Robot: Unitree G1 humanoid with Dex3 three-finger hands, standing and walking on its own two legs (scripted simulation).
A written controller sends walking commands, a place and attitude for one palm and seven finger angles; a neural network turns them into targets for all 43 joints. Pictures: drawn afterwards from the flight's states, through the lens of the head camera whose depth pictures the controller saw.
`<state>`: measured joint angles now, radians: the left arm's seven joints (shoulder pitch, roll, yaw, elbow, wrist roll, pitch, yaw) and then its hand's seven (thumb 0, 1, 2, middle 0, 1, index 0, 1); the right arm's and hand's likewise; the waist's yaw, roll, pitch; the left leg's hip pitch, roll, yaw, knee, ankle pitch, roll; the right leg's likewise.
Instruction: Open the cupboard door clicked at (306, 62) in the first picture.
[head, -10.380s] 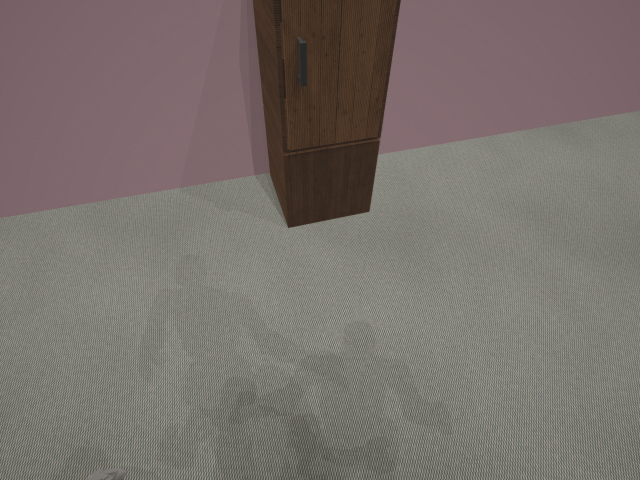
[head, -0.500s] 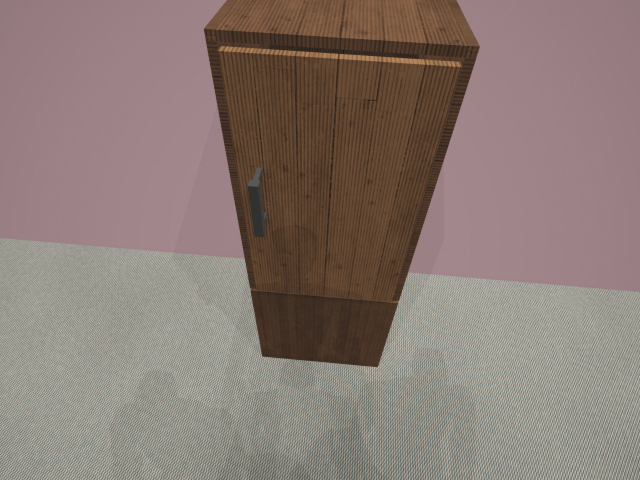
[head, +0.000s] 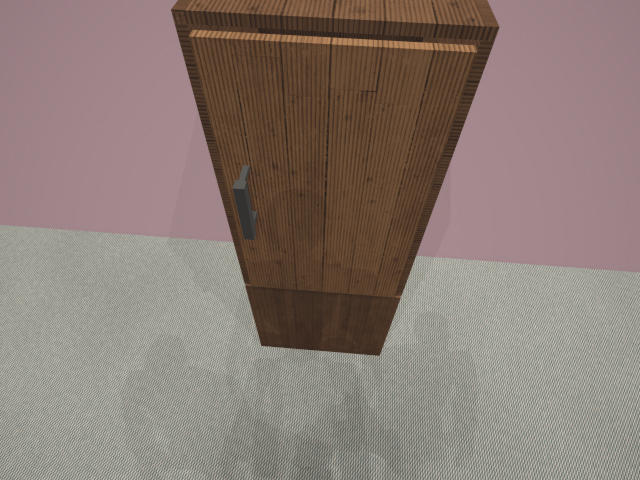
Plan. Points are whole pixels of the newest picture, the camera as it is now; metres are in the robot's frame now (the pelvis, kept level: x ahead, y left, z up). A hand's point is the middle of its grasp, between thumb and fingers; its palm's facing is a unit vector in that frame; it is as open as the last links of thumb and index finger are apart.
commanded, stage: come to a stop and stand still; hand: left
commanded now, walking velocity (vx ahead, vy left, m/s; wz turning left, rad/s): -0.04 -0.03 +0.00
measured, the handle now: (247, 203) +0.53 +0.17 -0.02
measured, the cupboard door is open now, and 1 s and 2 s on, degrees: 0 0 0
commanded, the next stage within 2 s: look again from close up in 0.70 s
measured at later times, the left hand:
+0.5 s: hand out of the picture -0.05 +0.18 -0.17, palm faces +0.07 -0.98 -0.18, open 7.3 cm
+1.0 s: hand out of the picture -0.09 +0.17 -0.18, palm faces +0.07 -0.98 -0.17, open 7.4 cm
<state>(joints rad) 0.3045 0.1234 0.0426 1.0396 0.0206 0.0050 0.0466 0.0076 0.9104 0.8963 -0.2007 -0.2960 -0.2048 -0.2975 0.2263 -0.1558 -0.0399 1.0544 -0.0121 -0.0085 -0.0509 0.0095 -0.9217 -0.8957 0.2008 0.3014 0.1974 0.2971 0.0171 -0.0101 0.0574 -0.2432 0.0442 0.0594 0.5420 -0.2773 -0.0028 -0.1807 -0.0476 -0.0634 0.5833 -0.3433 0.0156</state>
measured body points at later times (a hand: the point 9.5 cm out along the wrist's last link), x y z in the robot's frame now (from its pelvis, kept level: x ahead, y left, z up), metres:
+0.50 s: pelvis -0.05 +0.00 +0.00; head -0.04 +0.01 +0.45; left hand -0.06 +0.23 -0.16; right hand -0.01 -0.23 -0.15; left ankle -0.02 +0.13 -0.74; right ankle -0.08 -0.12 -0.74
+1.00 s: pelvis -0.07 +0.02 -0.01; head -0.07 +0.02 +0.44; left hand -0.09 +0.22 -0.17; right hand -0.07 -0.20 -0.17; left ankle -0.02 +0.13 -0.74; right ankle -0.08 -0.12 -0.74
